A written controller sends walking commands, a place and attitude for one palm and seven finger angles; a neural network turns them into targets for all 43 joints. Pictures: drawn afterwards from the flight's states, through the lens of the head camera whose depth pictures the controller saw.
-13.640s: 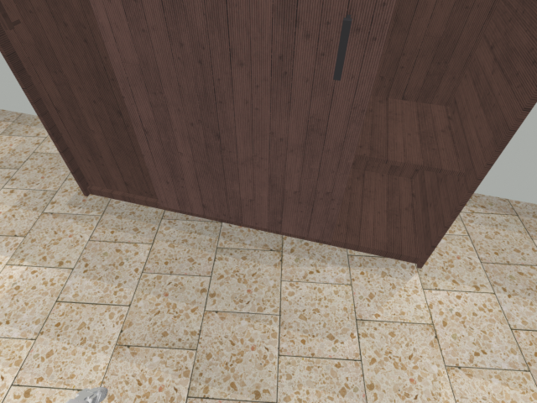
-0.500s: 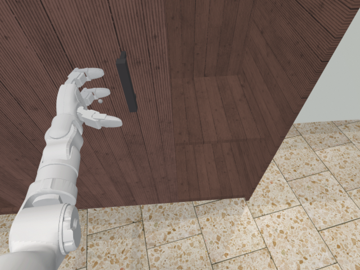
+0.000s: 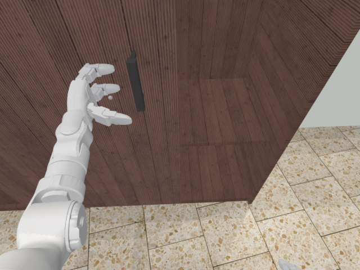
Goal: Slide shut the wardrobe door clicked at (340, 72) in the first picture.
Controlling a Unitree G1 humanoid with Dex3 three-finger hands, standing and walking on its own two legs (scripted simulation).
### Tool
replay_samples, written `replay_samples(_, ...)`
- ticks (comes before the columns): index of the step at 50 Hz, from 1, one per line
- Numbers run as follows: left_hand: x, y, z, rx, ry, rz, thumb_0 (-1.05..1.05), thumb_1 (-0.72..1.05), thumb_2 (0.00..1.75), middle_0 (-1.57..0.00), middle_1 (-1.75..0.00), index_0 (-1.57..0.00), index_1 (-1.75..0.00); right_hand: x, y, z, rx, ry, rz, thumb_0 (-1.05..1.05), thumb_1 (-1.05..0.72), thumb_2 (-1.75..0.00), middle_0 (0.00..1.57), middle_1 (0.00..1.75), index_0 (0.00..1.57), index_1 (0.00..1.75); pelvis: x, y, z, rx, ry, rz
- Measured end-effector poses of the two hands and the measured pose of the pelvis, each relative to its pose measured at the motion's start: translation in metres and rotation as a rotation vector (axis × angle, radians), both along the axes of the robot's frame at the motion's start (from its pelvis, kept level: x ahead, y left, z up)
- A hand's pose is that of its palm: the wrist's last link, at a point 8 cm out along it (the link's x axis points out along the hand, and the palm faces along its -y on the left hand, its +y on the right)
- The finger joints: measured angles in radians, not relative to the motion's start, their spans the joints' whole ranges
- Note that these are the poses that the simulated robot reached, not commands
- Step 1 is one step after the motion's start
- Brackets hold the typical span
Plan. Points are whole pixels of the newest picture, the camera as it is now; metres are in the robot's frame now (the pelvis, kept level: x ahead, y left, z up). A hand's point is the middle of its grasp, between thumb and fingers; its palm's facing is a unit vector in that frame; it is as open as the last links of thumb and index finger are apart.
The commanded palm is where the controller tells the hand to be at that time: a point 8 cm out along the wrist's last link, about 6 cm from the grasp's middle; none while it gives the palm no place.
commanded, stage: move the hooked fingers beside the handle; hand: left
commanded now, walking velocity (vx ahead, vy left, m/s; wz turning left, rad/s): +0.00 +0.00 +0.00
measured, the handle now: (137, 82) +0.52 +0.11 +0.14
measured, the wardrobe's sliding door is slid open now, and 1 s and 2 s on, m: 0.39 0.39 0.39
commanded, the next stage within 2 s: feel for the door with the fingertips in 0.94 s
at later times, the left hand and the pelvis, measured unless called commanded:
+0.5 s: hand (103, 106) +0.43 +0.17 +0.14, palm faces +0.06 -1.00 +0.01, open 14.0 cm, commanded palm +0.41 +0.22 +0.14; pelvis +0.00 +0.01 +0.00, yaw +0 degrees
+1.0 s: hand (107, 100) +0.45 +0.17 +0.14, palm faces +0.05 -1.00 +0.02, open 14.0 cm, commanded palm +0.42 +0.22 +0.14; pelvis +0.00 +0.01 +0.00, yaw -1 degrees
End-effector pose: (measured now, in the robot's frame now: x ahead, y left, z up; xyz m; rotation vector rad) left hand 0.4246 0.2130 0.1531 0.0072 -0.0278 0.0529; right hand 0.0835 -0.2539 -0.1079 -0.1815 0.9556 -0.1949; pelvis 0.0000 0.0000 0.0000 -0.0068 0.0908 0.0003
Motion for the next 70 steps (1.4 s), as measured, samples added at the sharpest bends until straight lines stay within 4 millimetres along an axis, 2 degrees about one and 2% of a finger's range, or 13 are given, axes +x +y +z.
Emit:
replay_samples(7, 0.006, -0.002, -0.007, -0.029, 0.045, 0.004, -0.01, -0.5, 0.3, -0.3, -1.2, -0.31, -1.2, -0.007, 0.003, 0.001, 0.012, -0.005, -0.02, 0.01, -0.91, -0.9, 0.21, 0.3, 0.2, 0.3, 0.003, 0.002, 0.0, 0.004, 0.012, -0.02)
replay_samples(10, 0.0, 0.004, -0.012, -0.017, 0.033, 0.023, -0.01, -0.49, 0.3, -0.3, -1.2, -0.31, -1.2, -0.014, 0.004, 0.001, 0.015, 0.007, -0.033, 0.01, -0.91, -0.9, 0.21, 0.3, 0.2, 0.3, 0.004, 0.003, 0.0, 0.004, 0.008, -0.028)
replay_samples(14, -0.011, 0.013, -0.008, 0.005, -0.016, 0.033, -0.01, -0.49, 0.3, -0.3, -1.2, -0.3, -1.2, -0.021, 0.004, -0.001, 0.018, 0.028, -0.041, 0.01, -0.91, -0.9, 0.21, 0.3, 0.2, 0.3, 0.004, 0.004, 0.001, 0.002, -0.004, -0.029)
replay_samples(20, -0.018, 0.018, -0.002, -0.008, -0.009, 0.016, -0.01, -0.5, 0.3, -0.3, -1.2, -0.3, -1.2, -0.02, 0.005, -0.002, 0.01, 0.035, -0.028, 0.01, -0.91, -0.9, 0.21, 0.3, 0.2, 0.3, 0.001, 0.005, 0.001, -0.004, -0.019, -0.012)
replay_samples(27, -0.014, 0.012, -0.012, -0.026, 0.045, 0.007, -0.01, -0.5, 0.3, -0.3, -1.2, -0.3, -1.2, -0.012, 0.005, 0.003, -0.006, -0.002, -0.009, 0.01, -0.91, -0.9, 0.21, 0.3, 0.2, 0.3, -0.006, 0.006, 0.0, -0.005, -0.011, -0.004)
replay_samples(31, -0.01, 0.009, -0.008, -0.021, 0.009, 0.015, -0.01, -0.5, 0.3, -0.3, -1.2, -0.3, -1.2, -0.013, 0.005, 0.004, -0.011, -0.012, -0.008, 0.01, -0.91, -0.9, 0.21, 0.3, 0.2, 0.3, -0.008, 0.006, 0.0, -0.004, -0.006, -0.009)
replay_samples(36, -0.003, 0.012, -0.001, -0.016, -0.001, 0.017, -0.01, -0.5, 0.3, -0.3, -1.2, -0.31, -1.2, -0.02, 0.005, 0.002, -0.007, 0.003, -0.02, 0.01, -0.91, -0.9, 0.21, 0.3, 0.2, 0.3, -0.006, 0.006, -0.001, -0.003, -0.001, -0.014)
replay_samples(42, 0.003, 0.02, -0.013, -0.013, 0.06, 0.018, -0.01, -0.5, 0.3, -0.3, -1.2, -0.3, -1.2, -0.035, 0.004, -0.001, -0.006, 0.05, -0.036, 0.01, -0.91, -0.9, 0.21, 0.3, 0.2, 0.3, -0.005, 0.006, -0.001, -0.005, 0.012, -0.014)
replay_samples(48, 0.001, 0.014, -0.013, -0.018, 0.006, 0.0, -0.01, -0.5, 0.3, -0.3, -1.2, -0.3, -1.2, -0.043, 0.004, -0.005, -0.004, 0.091, -0.044, 0.01, -0.91, -0.9, 0.21, 0.3, 0.2, 0.3, 0.0, 0.008, -0.001, -0.005, 0.019, -0.017)
replay_samples(56, 0.008, 0.001, -0.01, -0.011, 0.021, -0.014, -0.01, -0.5, 0.3, -0.3, -1.2, -0.3, -1.2, -0.032, 0.004, -0.003, 0.008, 0.063, -0.05, 0.01, -0.91, -0.9, 0.21, 0.3, 0.2, 0.3, 0.004, 0.008, -0.001, -0.005, 0.019, -0.019)
replay_samples(70, -0.004, -0.026, -0.01, -0.008, 0.008, -0.004, -0.01, -0.5, 0.3, -0.3, -1.2, -0.3, -1.2, 0.001, 0.008, -0.001, 0.036, -0.014, -0.004, 0.01, -0.91, -0.9, 0.21, 0.3, 0.2, 0.3, 0.004, 0.002, -0.001, 0.0, 0.003, -0.014)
